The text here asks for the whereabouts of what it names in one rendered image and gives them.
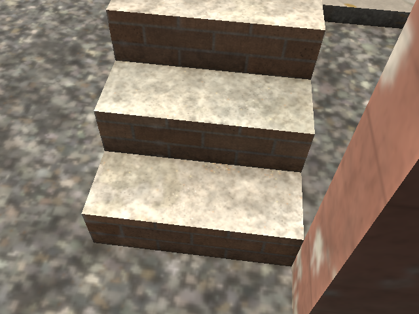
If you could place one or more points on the stairs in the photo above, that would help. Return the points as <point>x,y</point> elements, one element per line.
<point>206,120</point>

